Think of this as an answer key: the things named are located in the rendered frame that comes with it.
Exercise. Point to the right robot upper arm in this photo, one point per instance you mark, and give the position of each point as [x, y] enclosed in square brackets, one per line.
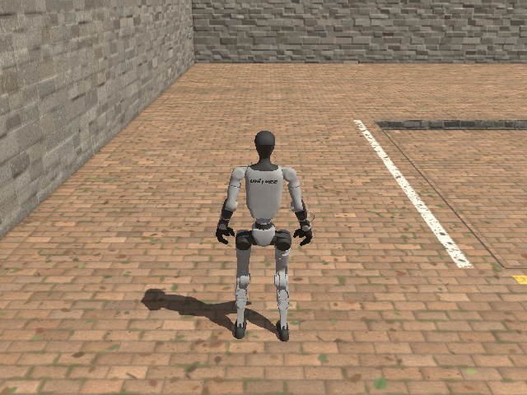
[290, 175]

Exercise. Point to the robot right foot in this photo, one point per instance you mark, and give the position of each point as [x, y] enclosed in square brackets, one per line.
[283, 334]

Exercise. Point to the robot right hand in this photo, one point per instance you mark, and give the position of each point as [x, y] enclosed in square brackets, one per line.
[301, 233]

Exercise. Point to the robot right forearm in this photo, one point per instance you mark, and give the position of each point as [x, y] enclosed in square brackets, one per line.
[303, 218]

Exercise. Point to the left robot upper arm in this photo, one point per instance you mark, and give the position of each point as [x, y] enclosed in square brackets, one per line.
[238, 174]

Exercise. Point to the robot left thigh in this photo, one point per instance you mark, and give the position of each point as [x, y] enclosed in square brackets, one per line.
[243, 250]

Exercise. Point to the robot left hand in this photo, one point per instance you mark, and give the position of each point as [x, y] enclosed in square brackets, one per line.
[226, 232]

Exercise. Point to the robot left forearm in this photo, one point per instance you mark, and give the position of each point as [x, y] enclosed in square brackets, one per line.
[224, 218]

